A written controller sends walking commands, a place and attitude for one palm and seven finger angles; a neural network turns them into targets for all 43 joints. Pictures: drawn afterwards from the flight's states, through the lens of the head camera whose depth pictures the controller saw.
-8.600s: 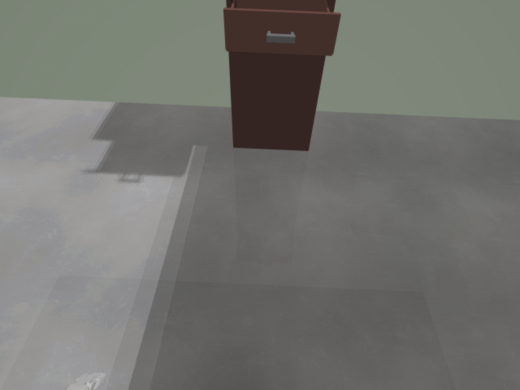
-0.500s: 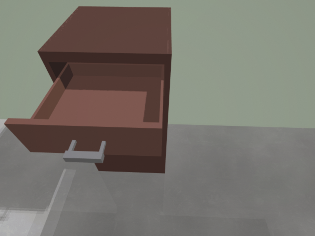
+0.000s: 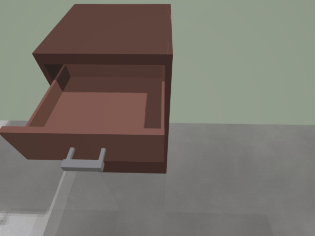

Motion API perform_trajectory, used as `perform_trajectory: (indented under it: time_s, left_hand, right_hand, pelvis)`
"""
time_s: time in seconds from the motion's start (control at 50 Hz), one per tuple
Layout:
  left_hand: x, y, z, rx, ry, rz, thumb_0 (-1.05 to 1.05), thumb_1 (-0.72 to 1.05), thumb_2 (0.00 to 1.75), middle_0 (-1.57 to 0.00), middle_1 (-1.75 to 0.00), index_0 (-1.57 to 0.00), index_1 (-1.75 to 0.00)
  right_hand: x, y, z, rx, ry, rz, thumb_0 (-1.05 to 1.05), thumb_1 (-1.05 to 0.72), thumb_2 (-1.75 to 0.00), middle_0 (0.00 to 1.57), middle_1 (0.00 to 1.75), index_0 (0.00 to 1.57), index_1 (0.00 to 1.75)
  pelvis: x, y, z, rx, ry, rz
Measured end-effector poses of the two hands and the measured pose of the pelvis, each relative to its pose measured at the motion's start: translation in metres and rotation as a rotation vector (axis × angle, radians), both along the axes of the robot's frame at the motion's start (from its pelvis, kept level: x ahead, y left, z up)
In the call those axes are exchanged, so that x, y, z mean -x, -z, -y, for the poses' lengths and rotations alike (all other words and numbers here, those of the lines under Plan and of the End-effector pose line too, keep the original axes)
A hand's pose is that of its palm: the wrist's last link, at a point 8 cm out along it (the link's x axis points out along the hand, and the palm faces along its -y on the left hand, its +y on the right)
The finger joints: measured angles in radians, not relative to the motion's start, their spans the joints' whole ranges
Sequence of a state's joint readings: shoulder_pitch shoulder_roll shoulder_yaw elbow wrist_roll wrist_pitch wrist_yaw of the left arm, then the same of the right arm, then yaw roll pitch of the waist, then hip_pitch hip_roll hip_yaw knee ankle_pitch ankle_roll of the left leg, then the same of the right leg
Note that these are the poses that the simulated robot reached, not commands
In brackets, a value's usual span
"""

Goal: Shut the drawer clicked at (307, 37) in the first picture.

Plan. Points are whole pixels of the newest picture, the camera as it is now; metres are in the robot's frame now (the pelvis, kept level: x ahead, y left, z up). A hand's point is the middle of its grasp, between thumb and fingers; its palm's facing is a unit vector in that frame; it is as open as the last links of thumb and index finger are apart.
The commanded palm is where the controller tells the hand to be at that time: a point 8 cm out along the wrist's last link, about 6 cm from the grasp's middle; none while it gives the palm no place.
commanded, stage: come to a stop and stand still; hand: left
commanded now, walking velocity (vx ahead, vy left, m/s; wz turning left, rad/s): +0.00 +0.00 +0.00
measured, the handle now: (85, 158) +0.30 +0.21 +0.02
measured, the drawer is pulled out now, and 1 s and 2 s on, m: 0.29 0.29 0.28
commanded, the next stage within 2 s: look again from close up in 0.40 s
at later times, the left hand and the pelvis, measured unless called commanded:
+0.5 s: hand out of the picture +0.00 +0.16 -0.17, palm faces +0.01 -0.98 -0.22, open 7.3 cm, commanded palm none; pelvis -0.01 -0.02 +0.01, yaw +0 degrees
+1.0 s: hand out of the picture -0.04 +0.14 -0.17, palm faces +0.01 -0.98 -0.18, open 7.4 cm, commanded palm none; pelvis -0.03 -0.03 +0.01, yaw +0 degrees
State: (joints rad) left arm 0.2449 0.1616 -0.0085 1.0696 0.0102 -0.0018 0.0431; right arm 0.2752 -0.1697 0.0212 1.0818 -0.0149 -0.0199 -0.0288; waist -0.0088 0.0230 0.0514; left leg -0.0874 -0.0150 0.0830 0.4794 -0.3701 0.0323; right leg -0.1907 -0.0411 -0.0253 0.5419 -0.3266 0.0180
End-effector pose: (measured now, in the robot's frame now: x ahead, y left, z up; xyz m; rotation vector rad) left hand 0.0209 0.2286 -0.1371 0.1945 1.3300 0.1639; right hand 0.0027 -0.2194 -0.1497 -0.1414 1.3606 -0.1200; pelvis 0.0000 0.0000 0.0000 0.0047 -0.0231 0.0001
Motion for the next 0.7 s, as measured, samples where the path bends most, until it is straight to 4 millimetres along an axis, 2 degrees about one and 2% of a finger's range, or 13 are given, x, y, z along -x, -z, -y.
perform_trajectory:
  time_s: [0.14, 0.28, 0.7]
  left_hand:
    - [-0.005, -0.003, 0.003, 0.001, 0.007, 0.0, 0.0, 0.91, 0.89, -0.2, -0.3, -0.2, -0.3]
    - [0.001, -0.003, 0.008, 0.001, 0.003, -0.009, 0.0, 0.92, 0.89, -0.2, -0.3, -0.2, -0.3]
    - [0.046, -0.002, 0.032, 0.034, -0.02, -0.07, 0.0, 0.92, 0.89, -0.2, -0.3, -0.2, -0.3]
  right_hand:
    - [0.01, -0.001, 0.0, -0.01, 0.008, -0.037, 0.01, -0.91, -0.9, 0.2, 0.3, 0.2, 0.3]
    - [0.015, -0.002, 0.004, -0.011, 0.014, -0.05, 0.01, -0.91, -0.9, 0.2, 0.3, 0.2, 0.3]
    - [0.03, -0.006, 0.013, -0.019, 0.011, -0.049, 0.0, -0.91, -0.9, 0.2, 0.3, 0.2, 0.3]
  pelvis:
    - [0.0, -0.002, 0.003, -0.003, 0.001, -0.002]
    - [0.002, -0.004, 0.008, -0.005, 0.0, 0.003]
    - [0.018, -0.007, 0.022, -0.005, -0.001, 0.013]
